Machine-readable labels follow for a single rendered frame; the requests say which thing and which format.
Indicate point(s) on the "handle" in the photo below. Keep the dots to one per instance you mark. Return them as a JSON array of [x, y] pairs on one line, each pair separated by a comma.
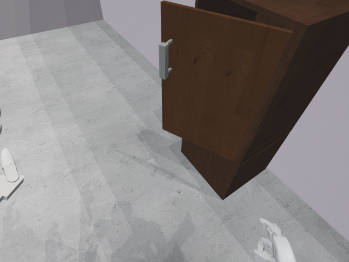
[[164, 68]]

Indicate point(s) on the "cupboard door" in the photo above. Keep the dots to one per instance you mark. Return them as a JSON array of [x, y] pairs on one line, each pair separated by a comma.
[[221, 68]]

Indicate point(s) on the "right robot hand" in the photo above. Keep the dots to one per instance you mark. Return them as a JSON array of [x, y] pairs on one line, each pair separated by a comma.
[[279, 250]]

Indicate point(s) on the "left robot hand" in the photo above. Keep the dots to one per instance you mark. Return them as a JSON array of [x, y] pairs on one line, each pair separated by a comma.
[[11, 181]]

